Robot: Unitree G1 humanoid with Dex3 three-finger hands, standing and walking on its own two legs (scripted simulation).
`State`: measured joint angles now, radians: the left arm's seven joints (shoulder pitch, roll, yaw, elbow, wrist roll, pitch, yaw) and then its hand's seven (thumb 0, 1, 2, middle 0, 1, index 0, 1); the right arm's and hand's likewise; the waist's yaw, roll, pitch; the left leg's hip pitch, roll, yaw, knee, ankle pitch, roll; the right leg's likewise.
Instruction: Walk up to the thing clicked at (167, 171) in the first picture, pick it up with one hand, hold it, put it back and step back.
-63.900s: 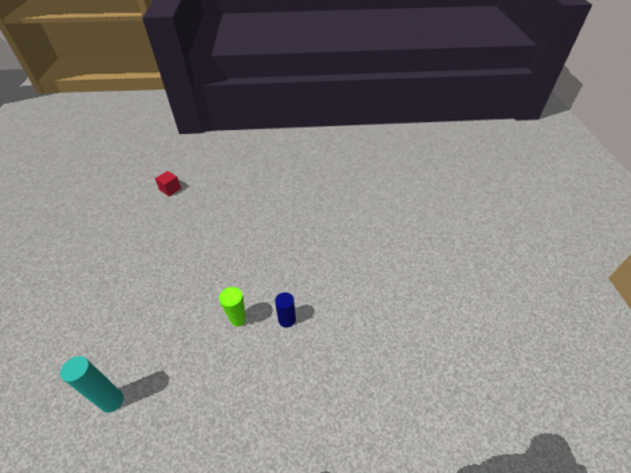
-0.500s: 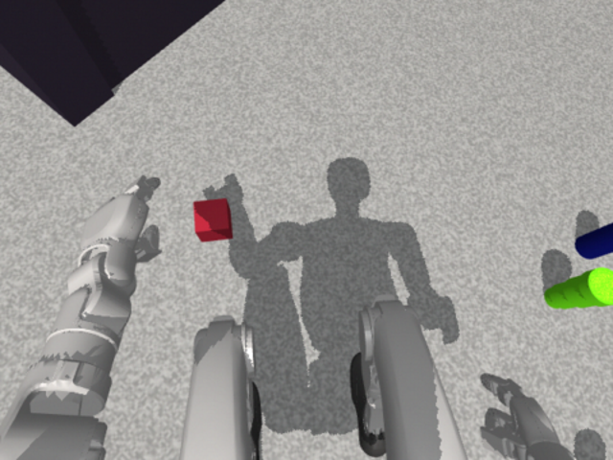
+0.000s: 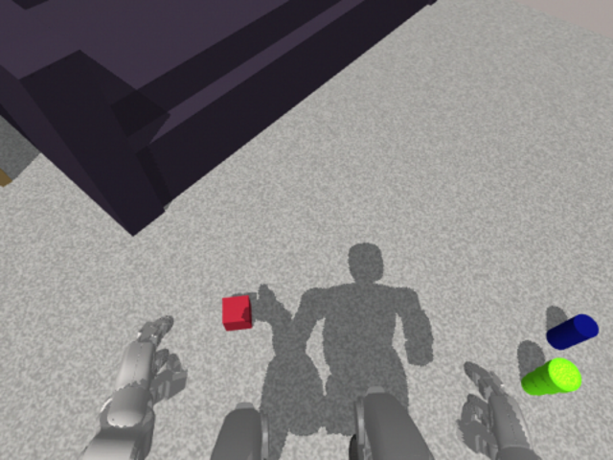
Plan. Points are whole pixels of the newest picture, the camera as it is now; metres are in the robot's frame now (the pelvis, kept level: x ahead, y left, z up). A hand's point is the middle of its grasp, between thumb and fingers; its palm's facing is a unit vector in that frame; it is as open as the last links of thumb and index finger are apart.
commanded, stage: home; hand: left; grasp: from above
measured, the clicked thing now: (237, 313) +0.53 +0.17 -0.61
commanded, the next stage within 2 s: none
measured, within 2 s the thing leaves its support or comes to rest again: neither
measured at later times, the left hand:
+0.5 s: hand (134, 417) +0.20 +0.19 +0.02, palm faces +0.09 -0.98 -0.20, open 7.4 cm
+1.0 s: hand (134, 422) +0.19 +0.19 +0.02, palm faces +0.06 -0.98 -0.20, open 7.6 cm
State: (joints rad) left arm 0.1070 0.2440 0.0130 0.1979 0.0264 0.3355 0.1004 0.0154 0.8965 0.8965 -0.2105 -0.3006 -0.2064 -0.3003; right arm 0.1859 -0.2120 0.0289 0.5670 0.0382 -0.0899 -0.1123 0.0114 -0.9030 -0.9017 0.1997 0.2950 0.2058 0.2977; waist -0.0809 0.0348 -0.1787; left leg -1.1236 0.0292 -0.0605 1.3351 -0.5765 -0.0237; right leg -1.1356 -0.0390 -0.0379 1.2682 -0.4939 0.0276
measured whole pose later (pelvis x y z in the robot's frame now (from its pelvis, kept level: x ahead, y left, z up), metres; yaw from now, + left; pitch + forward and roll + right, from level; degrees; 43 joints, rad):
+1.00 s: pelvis +0.03 +0.00 +0.07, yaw +1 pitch +10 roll -3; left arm 0.49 0.22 0.03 -0.12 -0.05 0.45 0.02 0.02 0.87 0.88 -0.20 -0.29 -0.20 -0.29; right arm 0.30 -0.22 0.03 0.55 0.01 -0.23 -0.18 0.02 -0.90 -0.90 0.20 0.30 0.21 0.30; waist -0.04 0.05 -0.16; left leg -0.68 0.04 -0.06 1.01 -0.50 -0.02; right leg -0.68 -0.03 -0.05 0.93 -0.42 0.03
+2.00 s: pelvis +0.04 +0.01 +0.07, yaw +1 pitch +10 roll -3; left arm 0.49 0.22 0.03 -0.13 -0.05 0.45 0.01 0.02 0.90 0.90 -0.20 -0.30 -0.20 -0.30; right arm 0.29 -0.21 0.03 0.55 0.00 -0.24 -0.18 0.02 -0.90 -0.90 0.20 0.30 0.21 0.30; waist -0.04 0.05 -0.16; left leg -0.67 0.04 -0.05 1.01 -0.52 -0.01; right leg -0.67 -0.03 -0.05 0.93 -0.43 0.04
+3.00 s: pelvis +0.04 +0.01 +0.12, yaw +1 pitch -4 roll +0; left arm 0.21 0.27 0.04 1.04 0.04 0.03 0.03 0.01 0.90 0.90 -0.21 -0.30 -0.20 -0.30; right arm 0.20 -0.27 -0.04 1.03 -0.04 0.00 -0.03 0.01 -0.90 -0.90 0.20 0.30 0.21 0.30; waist 0.02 0.01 0.06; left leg -0.16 -0.01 -0.01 0.51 -0.29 0.00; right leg -0.19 -0.07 -0.02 0.50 -0.24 0.05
